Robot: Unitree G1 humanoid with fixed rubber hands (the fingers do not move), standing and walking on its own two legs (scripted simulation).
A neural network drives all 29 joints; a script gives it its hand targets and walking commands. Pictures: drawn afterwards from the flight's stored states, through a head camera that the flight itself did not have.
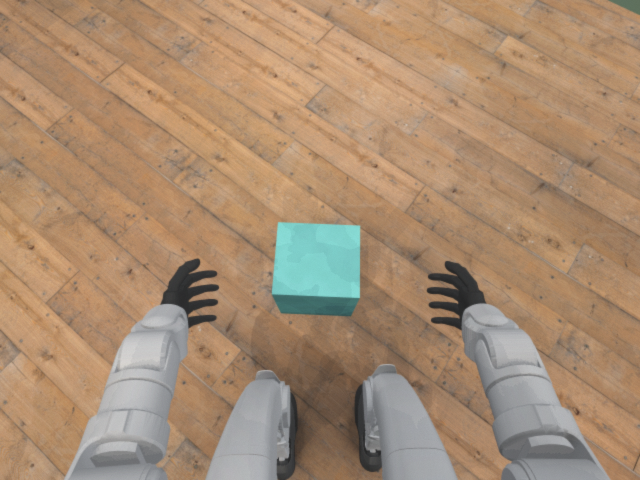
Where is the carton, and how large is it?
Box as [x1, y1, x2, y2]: [272, 222, 359, 315]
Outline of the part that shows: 278,222 272,295 280,311 284,313 350,315 359,298 359,226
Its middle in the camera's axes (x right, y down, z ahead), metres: -0.01 +0.09 +1.03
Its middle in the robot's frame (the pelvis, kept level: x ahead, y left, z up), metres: +0.49 +0.01 -0.57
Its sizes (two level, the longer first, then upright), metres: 0.200 0.178 0.247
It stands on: the floor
